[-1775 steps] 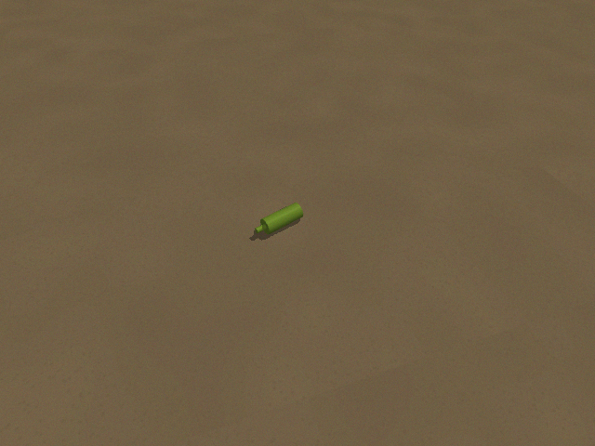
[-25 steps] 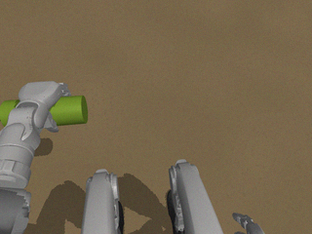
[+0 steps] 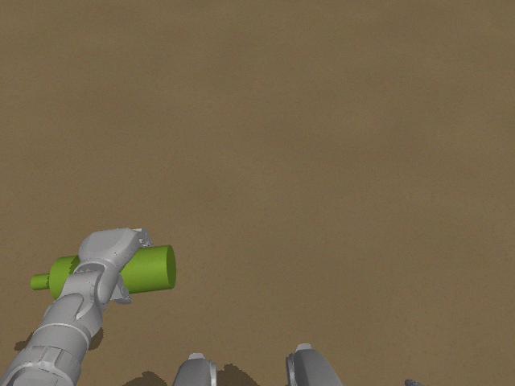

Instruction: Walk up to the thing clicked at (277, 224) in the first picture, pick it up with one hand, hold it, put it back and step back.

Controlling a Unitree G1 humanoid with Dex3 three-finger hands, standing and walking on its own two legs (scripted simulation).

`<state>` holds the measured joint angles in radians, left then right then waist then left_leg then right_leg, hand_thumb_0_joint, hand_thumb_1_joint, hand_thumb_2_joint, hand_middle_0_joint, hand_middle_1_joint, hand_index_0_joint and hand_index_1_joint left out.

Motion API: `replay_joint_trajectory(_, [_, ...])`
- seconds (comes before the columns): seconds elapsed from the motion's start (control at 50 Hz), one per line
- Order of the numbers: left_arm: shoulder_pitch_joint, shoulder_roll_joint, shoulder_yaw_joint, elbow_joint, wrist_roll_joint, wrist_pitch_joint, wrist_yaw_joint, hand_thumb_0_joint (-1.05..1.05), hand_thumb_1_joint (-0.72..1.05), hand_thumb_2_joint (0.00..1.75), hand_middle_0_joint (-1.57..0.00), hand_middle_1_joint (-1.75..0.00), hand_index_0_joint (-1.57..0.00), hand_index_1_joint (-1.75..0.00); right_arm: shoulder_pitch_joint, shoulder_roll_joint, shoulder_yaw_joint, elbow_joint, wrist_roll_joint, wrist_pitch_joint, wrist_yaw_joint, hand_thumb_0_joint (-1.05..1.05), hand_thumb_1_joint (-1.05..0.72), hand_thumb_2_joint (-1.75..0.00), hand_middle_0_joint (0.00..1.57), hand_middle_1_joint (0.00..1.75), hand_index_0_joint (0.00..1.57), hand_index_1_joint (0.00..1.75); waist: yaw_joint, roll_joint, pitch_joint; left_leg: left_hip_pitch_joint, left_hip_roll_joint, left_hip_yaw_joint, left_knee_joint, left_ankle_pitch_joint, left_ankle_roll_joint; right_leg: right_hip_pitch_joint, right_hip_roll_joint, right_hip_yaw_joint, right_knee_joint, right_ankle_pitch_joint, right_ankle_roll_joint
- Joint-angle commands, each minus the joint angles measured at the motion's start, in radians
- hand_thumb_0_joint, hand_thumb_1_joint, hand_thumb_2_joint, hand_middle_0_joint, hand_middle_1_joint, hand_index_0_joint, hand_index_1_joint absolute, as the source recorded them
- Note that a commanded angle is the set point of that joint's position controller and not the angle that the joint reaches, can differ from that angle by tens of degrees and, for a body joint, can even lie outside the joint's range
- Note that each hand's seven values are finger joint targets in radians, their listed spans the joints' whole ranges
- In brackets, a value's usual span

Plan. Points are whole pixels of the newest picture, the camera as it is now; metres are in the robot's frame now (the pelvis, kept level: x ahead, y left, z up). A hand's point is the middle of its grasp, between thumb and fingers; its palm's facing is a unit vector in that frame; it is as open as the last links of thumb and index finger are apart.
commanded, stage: lift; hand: left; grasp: from above
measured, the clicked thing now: (104, 274) +0.37 +0.26 -0.09
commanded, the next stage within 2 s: hold in 0.38 s
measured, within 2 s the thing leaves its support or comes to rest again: neither
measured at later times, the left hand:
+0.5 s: hand (100, 250) +0.37 +0.23 +0.01, palm faces -0.45 -0.07 -0.89, open 10.7 cm
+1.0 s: hand (89, 233) +0.37 +0.23 +0.05, palm faces -0.45 -0.05 -0.89, open 10.8 cm
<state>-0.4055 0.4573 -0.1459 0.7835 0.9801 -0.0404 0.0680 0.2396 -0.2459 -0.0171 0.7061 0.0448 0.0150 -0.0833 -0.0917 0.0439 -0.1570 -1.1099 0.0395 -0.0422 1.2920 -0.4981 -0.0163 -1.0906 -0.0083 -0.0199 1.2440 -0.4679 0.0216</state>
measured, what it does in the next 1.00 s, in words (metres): rises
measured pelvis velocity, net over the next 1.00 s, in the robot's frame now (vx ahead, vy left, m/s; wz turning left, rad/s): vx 0.06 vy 0.01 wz -0.01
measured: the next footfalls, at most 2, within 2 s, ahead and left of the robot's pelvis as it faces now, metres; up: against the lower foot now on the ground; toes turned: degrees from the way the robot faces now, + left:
none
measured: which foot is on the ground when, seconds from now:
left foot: down 0.00-1.00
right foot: down 0.00-1.00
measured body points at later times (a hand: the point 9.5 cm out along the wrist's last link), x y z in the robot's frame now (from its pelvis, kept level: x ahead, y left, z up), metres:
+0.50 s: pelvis +0.04 +0.01 +0.08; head +0.09 +0.01 +0.52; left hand +0.39 +0.23 +0.06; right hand +0.12 -0.25 -0.05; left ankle +0.06 +0.13 -0.62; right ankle +0.07 -0.14 -0.62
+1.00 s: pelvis +0.06 +0.01 +0.10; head +0.09 +0.00 +0.55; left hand +0.39 +0.23 +0.10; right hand +0.17 -0.25 -0.02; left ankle +0.06 +0.13 -0.62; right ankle +0.07 -0.14 -0.62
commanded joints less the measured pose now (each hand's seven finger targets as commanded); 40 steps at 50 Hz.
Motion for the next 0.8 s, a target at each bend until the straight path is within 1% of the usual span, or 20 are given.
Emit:
replay_joint_trajectory(0.0, [-0.361, 0.189, 0.059, -0.125, 0.027, 0.014, 0.093, 0.00, 0.73, 0.80, -0.97, -0.82, -1.01, -0.78, 0.055, -0.137, -0.045, -0.069, 0.002, -0.051, -0.007, 0.00, -0.89, -0.90, 0.20, 0.30, 0.20, 0.30, -0.023, 0.033, -0.286, 0.304, -0.052, 0.026, -0.283, 0.048, 0.035, 0.272, 0.038, 0.037, -0.311, 0.056, -0.031])
replay_joint_trajectory(0.06, [-0.357, 0.189, 0.052, -0.079, 0.022, 0.031, 0.102, 0.00, 0.77, 0.82, -1.00, -0.84, -1.04, -0.80, 0.048, -0.137, -0.052, -0.062, 0.001, -0.057, -0.003, 0.00, -0.89, -0.90, 0.20, 0.30, 0.20, 0.30, -0.009, 0.025, -0.259, 0.354, -0.052, 0.028, -0.340, 0.053, 0.032, 0.328, 0.040, 0.039, -0.366, 0.049, -0.029])
replay_joint_trajectory(0.08, [-0.347, 0.171, 0.043, -0.070, 0.018, 0.037, 0.099, 0.00, 0.75, 0.83, -0.98, -0.87, -1.03, -0.82, 0.050, -0.140, -0.057, -0.062, 0.000, -0.059, -0.001, 0.00, -0.89, -0.90, 0.20, 0.30, 0.20, 0.30, -0.006, 0.023, -0.259, 0.373, -0.051, 0.027, -0.358, 0.068, 0.031, 0.348, 0.039, 0.039, -0.379, 0.067, -0.028])
replay_joint_trajectory(0.16, [-0.316, 0.174, 0.046, -0.059, 0.011, 0.050, 0.091, 0.00, 0.74, 0.83, -0.97, -0.87, -1.02, -0.82, 0.036, -0.139, -0.064, -0.064, -0.001, -0.059, 0.003, 0.00, -0.89, -0.90, 0.20, 0.30, 0.20, 0.30, 0.019, 0.009, -0.265, 0.441, -0.050, 0.028, -0.412, 0.154, 0.029, 0.438, 0.037, 0.033, -0.419, 0.151, -0.026])
replay_joint_trajectory(0.18, [-0.321, 0.167, 0.038, -0.066, 0.011, 0.050, 0.087, 0.00, 0.73, 0.83, -0.97, -0.88, -1.02, -0.83, 0.038, -0.137, -0.065, -0.063, -0.001, -0.058, 0.003, 0.00, -0.89, -0.90, 0.20, 0.30, 0.20, 0.30, 0.016, 0.008, -0.271, 0.456, -0.051, 0.032, -0.419, 0.181, 0.030, 0.460, 0.037, 0.035, -0.429, 0.180, -0.025])
replay_joint_trajectory(0.22, [-0.309, 0.177, 0.048, -0.081, 0.008, 0.051, 0.084, 0.00, 0.73, 0.86, -0.98, -0.88, -1.02, -0.83, 0.031, -0.137, -0.066, -0.066, -0.001, -0.056, 0.003, 0.00, -0.89, -0.90, 0.20, 0.30, 0.20, 0.30, 0.025, 0.013, -0.265, 0.492, -0.051, 0.035, -0.446, 0.199, 0.030, 0.488, 0.036, 0.035, -0.455, 0.196, -0.024])
replay_joint_trajectory(0.24, [-0.320, 0.164, 0.046, -0.099, -0.001, 0.050, 0.082, 0.00, 0.73, 0.86, -0.97, -0.88, -1.01, -0.84, 0.033, -0.137, -0.067, -0.069, -0.001, -0.058, 0.004, 0.00, -0.89, -0.90, 0.20, 0.30, 0.20, 0.30, 0.022, 0.022, -0.267, 0.516, -0.048, 0.031, -0.469, 0.195, 0.027, 0.493, 0.038, 0.029, -0.462, 0.193, -0.027])
replay_joint_trajectory(0.3, [-0.298, 0.148, 0.031, -0.097, 0.009, 0.050, 0.075, 0.00, 0.69, 0.84, -0.95, -0.88, -0.99, -0.83, 0.024, -0.136, -0.067, -0.072, 0.001, -0.054, 0.004, 0.00, -0.89, -0.89, 0.20, 0.30, 0.20, 0.30, 0.023, 0.004, -0.226, 0.550, -0.046, 0.027, -0.511, 0.200, 0.027, 0.505, 0.041, 0.027, -0.496, 0.195, -0.029])
replay_joint_trajectory(0.34, [-0.296, 0.157, 0.037, -0.109, 0.013, 0.046, 0.072, 0.00, 0.65, 0.83, -0.91, -0.88, -0.95, -0.83, 0.022, -0.133, -0.067, -0.070, -0.001, -0.054, 0.004, 0.00, -0.89, -0.89, 0.20, 0.30, 0.20, 0.30, 0.029, 0.003, -0.217, 0.558, -0.048, 0.028, -0.532, 0.200, 0.026, 0.526, 0.041, 0.029, -0.514, 0.194, -0.029])
replay_joint_trajectory(0.36, [-0.305, 0.158, 0.039, -0.134, 0.010, 0.042, 0.068, 0.00, 0.65, 0.84, -0.90, -0.89, -0.95, -0.84, 0.019, -0.135, -0.072, -0.070, -0.002, -0.054, 0.005, 0.00, -0.89, -0.89, 0.20, 0.30, 0.20, 0.30, 0.035, 0.023, -0.228, 0.588, -0.047, 0.034, -0.541, 0.213, 0.024, 0.534, 0.040, 0.029, -0.522, 0.205, -0.030])
replay_joint_trajectory(0.38, [-0.318, 0.140, 0.026, -0.145, 0.007, 0.038, 0.063, 0.00, 0.65, 0.84, -0.90, -0.89, -0.95, -0.85, 0.017, -0.134, -0.072, -0.070, -0.003, -0.055, 0.006, 0.00, -0.89, -0.89, 0.20, 0.30, 0.20, 0.30, 0.027, 0.028, -0.238, 0.614, -0.045, 0.030, -0.550, 0.232, 0.021, 0.537, 0.042, 0.025, -0.526, 0.218, -0.031])
replay_joint_trajectory(0.4, [-0.312, 0.154, 0.033, -0.150, 0.007, 0.035, 0.059, 0.00, 0.65, 0.84, -0.90, -0.90, -0.95, -0.85, 0.019, -0.138, -0.074, -0.070, -0.002, -0.055, 0.006, 0.00, -0.89, -0.89, 0.20, 0.30, 0.20, 0.30, 0.034, 0.025, -0.244, 0.635, -0.043, 0.029, -0.559, 0.250, 0.020, 0.550, 0.043, 0.021, -0.529, 0.232, -0.032])
replay_joint_trajectory(0.46, [-0.279, 0.146, 0.028, -0.161, 0.013, 0.037, 0.053, 0.00, 0.64, 0.87, -0.90, -0.91, -0.95, -0.86, 0.016, -0.136, -0.073, -0.070, 0.001, -0.050, 0.008, 0.00, -0.89, -0.89, 0.20, 0.30, 0.20, 0.30, 0.041, 0.018, -0.240, 0.670, -0.042, 0.027, -0.583, 0.294, 0.018, 0.577, 0.044, 0.019, -0.547, 0.264, -0.034])
replay_joint_trajectory(0.5, [-0.280, 0.138, 0.024, -0.176, 0.011, 0.036, 0.049, 0.00, 0.61, 0.84, -0.87, -0.89, -0.92, -0.84, 0.013, -0.139, -0.075, -0.063, -0.001, -0.047, 0.009, 0.00, -0.89, -0.89, 0.20, 0.30, 0.20, 0.30, 0.039, 0.020, -0.243, 0.708, -0.037, 0.029, -0.596, 0.338, 0.015, 0.587, 0.047, 0.012, -0.556, 0.296, -0.036])
replay_joint_trajectory(0.54, [-0.294, 0.152, 0.028, -0.181, 0.017, 0.032, 0.040, 0.00, 0.58, 0.82, -0.85, -0.89, -0.90, -0.84, 0.011, -0.143, -0.077, -0.064, -0.001, -0.045, 0.010, 0.00, -0.89, -0.89, 0.20, 0.30, 0.20, 0.30, 0.036, 0.021, -0.239, 0.723, -0.038, 0.029, -0.606, 0.362, 0.014, 0.603, 0.049, 0.009, -0.566, 0.313, -0.035])
replay_joint_trajectory(0.6, [-0.264, 0.159, 0.035, -0.180, 0.020, 0.022, 0.019, 0.00, 0.59, 0.85, -0.86, -0.89, -0.91, -0.84, 0.005, -0.143, -0.079, -0.068, 0.000, -0.038, 0.013, 0.00, -0.89, -0.89, 0.20, 0.30, 0.20, 0.30, 0.050, 0.032, -0.217, 0.741, -0.036, 0.030, -0.627, 0.386, 0.010, 0.620, 0.051, 0.004, -0.577, 0.320, -0.037])
replay_joint_trajectory(0.68, [-0.240, 0.137, 0.018, -0.189, 0.020, 0.017, -0.001, 0.00, 0.60, 0.88, -0.88, -0.90, -0.92, -0.86, -0.006, -0.142, -0.074, -0.084, 0.005, -0.029, 0.018, 0.00, -0.89, -0.89, 0.20, 0.30, 0.20, 0.30, 0.052, 0.012, -0.173, 0.746, -0.040, 0.033, -0.648, 0.395, 0.014, 0.639, 0.050, 0.007, -0.604, 0.332, -0.038])
replay_joint_trajectory(0.7, [-0.231, 0.129, 0.016, -0.196, 0.016, 0.018, -0.005, 0.00, 0.59, 0.88, -0.87, -0.90, -0.91, -0.86, -0.007, -0.140, -0.073, -0.089, 0.006, -0.027, 0.019, 0.00, -0.89, -0.89, 0.20, 0.30, 0.20, 0.30, 0.050, 0.009, -0.175, 0.743, -0.043, 0.038, -0.650, 0.399, 0.015, 0.652, 0.050, 0.009, -0.607, 0.340, -0.037])
replay_joint_trajectory(0.74, [-0.219, 0.149, 0.034, -0.210, 0.019, 0.018, -0.009, 0.00, 0.59, 0.91, -0.87, -0.92, -0.91, -0.88, -0.012, -0.142, -0.074, -0.095, 0.006, -0.023, 0.020, 0.00, -0.89, -0.89, 0.20, 0.30, 0.20, 0.30, 0.061, 0.014, -0.186, 0.758, -0.045, 0.043, -0.655, 0.428, 0.014, 0.671, 0.050, 0.011, -0.612, 0.364, -0.037])
replay_joint_trajectory(0.78, [-0.206, 0.148, 0.027, -0.224, 0.025, 0.018, -0.020, 0.00, 0.59, 0.90, -0.88, -0.90, -0.92, -0.86, -0.015, -0.143, -0.076, -0.104, 0.009, -0.017, 0.020, 0.00, -0.89, -0.89, 0.20, 0.30, 0.20, 0.30, 0.059, -0.001, -0.184, 0.765, -0.046, 0.049, -0.655, 0.451, 0.017, 0.688, 0.049, 0.015, -0.617, 0.386, -0.036])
